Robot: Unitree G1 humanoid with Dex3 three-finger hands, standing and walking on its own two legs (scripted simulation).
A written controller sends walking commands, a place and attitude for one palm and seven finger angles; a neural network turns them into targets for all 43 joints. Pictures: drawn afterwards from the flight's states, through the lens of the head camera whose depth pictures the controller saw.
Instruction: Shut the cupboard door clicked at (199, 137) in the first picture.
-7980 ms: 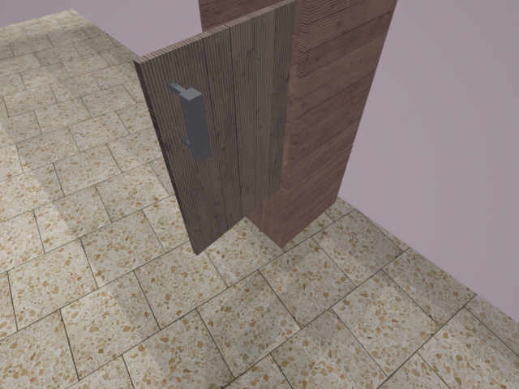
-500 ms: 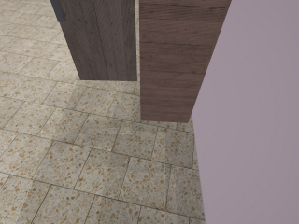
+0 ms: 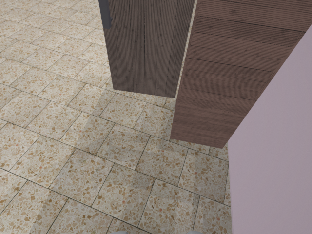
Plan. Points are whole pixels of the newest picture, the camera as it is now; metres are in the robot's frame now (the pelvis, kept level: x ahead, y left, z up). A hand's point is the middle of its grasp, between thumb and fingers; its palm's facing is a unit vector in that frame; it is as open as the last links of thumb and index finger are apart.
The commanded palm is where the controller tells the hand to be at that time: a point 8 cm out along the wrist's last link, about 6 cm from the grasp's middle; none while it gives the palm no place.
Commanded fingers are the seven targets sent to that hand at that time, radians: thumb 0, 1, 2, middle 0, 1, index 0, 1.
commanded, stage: take the last steps up to it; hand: left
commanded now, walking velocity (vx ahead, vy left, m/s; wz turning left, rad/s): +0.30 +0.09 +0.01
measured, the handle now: (106, 6) +0.85 +0.27 +0.14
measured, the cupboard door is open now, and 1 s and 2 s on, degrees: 93 93 93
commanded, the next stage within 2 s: come to a stop and stand still in 0.68 s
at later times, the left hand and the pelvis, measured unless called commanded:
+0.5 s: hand (92, 197) +0.23 +0.21 -0.14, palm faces +0.08 -0.97 -0.22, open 7.1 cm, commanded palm none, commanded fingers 0.00 0.90 0.90 -0.20 -0.30 -0.20 -0.30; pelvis +0.19 +0.02 +0.02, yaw +2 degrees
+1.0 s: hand (90, 141) +0.43 +0.27 -0.16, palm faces +0.00 -0.98 -0.22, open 7.3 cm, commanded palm none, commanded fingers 0.00 0.90 0.90 -0.20 -0.30 -0.20 -0.30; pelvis +0.35 +0.09 +0.00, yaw -2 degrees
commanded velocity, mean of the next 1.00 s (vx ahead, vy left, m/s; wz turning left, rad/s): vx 0.11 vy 0.02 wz -0.02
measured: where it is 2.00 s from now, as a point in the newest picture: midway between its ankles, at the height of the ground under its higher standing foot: (139, 212)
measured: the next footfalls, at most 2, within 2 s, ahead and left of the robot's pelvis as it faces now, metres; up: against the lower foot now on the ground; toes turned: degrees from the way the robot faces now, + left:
right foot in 0.26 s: +0.21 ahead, -0.09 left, +0.00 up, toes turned -8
left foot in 0.66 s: +0.38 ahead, +0.21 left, +0.00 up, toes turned +2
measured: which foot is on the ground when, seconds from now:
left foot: down 0.00-0.28, up 0.30-0.64, down 0.66-1.00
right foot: up 0.00-0.24, down 0.26-0.66, up 0.68-0.96, down 0.98-1.00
